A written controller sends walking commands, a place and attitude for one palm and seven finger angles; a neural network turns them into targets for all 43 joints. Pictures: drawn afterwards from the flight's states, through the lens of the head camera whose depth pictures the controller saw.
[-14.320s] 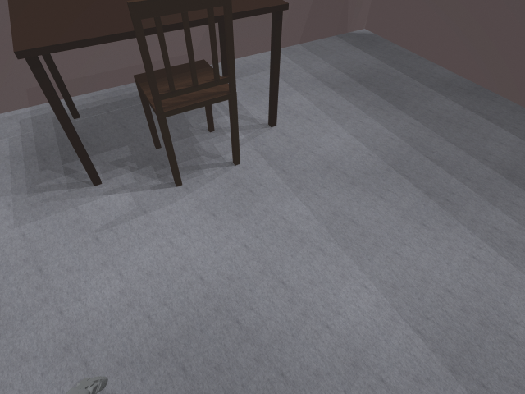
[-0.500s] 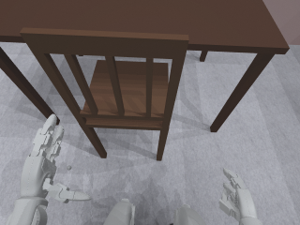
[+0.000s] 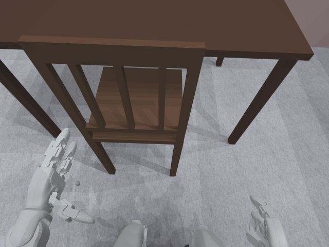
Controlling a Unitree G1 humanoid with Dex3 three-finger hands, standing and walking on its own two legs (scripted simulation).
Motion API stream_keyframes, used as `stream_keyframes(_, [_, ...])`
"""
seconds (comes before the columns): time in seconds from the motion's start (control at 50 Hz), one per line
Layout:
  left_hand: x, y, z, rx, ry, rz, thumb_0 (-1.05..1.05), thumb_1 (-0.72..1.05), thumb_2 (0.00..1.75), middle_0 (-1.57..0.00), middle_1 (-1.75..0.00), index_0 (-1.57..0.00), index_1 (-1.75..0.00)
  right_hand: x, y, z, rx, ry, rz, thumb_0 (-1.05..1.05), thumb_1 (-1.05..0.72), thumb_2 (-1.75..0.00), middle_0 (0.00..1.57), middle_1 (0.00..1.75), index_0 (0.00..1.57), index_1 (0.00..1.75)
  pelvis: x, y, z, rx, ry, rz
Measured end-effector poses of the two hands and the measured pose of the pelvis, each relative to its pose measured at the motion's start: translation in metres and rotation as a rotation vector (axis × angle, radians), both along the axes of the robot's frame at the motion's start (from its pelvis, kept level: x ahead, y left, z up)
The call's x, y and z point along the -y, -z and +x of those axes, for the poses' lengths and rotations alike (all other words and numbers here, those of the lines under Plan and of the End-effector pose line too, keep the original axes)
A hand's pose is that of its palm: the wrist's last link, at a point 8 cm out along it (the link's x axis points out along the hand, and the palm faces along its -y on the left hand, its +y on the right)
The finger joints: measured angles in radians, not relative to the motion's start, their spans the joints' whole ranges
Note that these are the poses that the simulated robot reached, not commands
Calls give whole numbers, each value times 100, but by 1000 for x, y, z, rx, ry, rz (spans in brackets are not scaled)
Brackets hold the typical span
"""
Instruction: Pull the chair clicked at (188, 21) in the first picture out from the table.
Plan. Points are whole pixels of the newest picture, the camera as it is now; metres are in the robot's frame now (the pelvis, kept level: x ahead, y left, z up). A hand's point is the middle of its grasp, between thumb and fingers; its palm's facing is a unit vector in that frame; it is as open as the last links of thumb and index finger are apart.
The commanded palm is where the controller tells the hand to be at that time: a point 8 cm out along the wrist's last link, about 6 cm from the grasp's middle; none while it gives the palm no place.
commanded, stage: raise the hand toward the chair's back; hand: left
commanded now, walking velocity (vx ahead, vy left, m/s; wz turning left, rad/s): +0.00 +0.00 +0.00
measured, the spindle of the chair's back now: (126, 101) +0.50 +0.14 -0.01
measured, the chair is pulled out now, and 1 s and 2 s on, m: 0.00 0.00 0.00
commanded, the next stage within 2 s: aim the fingers beside a spindle in 0.28 s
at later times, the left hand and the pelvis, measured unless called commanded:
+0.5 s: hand (79, 182) +0.25 +0.19 +0.04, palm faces +0.06 -0.99 -0.08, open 16.9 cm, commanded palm +0.22 +0.24 +0.04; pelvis -0.01 -0.01 +0.00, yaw +1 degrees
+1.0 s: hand (102, 169) +0.28 +0.16 +0.02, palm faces +0.00 -1.00 -0.06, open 16.9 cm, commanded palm +0.27 +0.21 +0.02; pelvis -0.01 -0.01 -0.01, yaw +0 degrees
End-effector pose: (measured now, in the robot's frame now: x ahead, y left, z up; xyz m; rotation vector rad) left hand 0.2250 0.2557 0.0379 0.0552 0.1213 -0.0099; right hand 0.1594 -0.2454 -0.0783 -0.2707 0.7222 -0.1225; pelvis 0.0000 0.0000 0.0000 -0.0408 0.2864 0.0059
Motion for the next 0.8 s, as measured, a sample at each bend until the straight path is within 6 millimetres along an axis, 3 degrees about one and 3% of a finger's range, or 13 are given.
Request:
stream_keyframes(0.12, [-4, -13, -1, 102, -69, 28, -2, -50, 30, -6, -8, -6, -8, 2, 0, 2, 4, -18, 2, 2, -90, -90, 20, 30, 20, 30, 4, 1, -1, 1, -1, 3])
stream_keyframes(0.3, [7, -3, -6, 24, -21, 22, -2, -50, 30, -6, -8, -6, -8, -2, 4, 9, 26, -30, 32, 2, -90, -90, 20, 30, 20, 30, 7, 2, -4, 2, -1, 7])
stream_keyframes(0.46, [5, -15, -6, 105, -77, 38, -2, -50, 30, -6, -8, -6, -8, 0, 6, 11, 36, -45, 38, 2, -90, -90, 20, 30, 20, 30, 13, 3, -5, 3, -6, 10])
stream_keyframes(0.62, [24, 9, 9, 43, -7, 11, -1, -50, 30, -6, -8, -6, -8, 8, 13, 7, 28, -40, 20, 2, -90, -90, 20, 30, 20, 30, 15, 9, -8, -13, -2, 13])
stream_keyframes(0.8, [30, 0, 29, 118, -34, 19, -2, -50, 30, -6, -8, -6, -8, 15, 18, -5, -12, -19, 22, 2, -90, -90, 20, 30, 20, 30, 17, 10, -7, -28, 5, 19])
